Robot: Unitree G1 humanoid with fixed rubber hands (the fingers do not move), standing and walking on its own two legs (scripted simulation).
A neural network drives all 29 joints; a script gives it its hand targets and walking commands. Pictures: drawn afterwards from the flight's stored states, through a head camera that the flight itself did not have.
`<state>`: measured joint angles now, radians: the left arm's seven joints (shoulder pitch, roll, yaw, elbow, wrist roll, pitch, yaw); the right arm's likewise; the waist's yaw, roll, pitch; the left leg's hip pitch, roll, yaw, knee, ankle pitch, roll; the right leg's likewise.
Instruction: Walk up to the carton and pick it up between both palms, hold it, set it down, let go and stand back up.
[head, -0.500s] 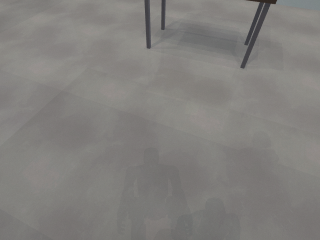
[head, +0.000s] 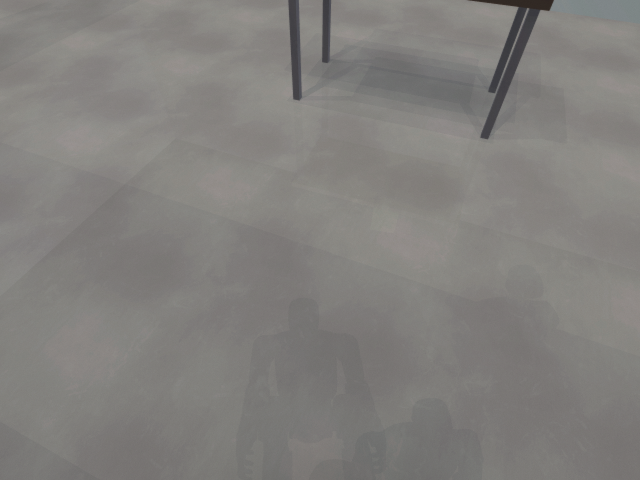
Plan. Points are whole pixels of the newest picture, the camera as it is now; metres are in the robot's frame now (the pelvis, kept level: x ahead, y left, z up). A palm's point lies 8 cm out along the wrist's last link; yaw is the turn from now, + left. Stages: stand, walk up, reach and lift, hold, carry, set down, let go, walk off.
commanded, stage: stand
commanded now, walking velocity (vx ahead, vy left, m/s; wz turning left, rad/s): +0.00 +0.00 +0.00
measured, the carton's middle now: out of the picture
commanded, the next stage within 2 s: walk up in 0.20 s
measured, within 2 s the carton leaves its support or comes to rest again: neither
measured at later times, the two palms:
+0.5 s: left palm out of the picture +0.00 +0.21 -0.14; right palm out of the picture -0.04 -0.22 -0.14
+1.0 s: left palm out of the picture +0.13 +0.07 -0.14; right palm (584, 384) +0.26 -0.41 -0.13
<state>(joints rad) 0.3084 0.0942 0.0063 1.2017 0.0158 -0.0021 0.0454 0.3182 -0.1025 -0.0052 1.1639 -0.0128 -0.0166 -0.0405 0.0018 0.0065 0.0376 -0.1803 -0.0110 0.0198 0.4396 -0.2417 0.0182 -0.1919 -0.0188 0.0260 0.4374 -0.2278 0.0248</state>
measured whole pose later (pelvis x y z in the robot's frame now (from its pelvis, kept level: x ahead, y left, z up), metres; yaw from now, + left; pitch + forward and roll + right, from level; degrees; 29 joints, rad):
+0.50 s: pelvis +0.01 -0.01 +0.00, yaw -4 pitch -1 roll +0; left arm 0.34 0.14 0.03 1.09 0.06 0.01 0.00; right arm 0.36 -0.13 -0.02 1.11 -0.05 -0.06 -0.04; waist -0.03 0.01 0.02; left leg -0.16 0.04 0.07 0.43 -0.33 0.04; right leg -0.41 -0.01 -0.02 0.86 -0.44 -0.02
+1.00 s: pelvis +0.19 -0.15 -0.01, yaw -10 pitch -3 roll -1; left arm 0.56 0.11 0.00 1.03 0.04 -0.10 0.01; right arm 0.21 -0.27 -0.01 0.84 -0.05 -0.03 0.05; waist 0.05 0.08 0.03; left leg -0.65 0.13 0.06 1.13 -0.23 0.00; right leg -0.10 -0.01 -0.13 0.55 -0.39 -0.02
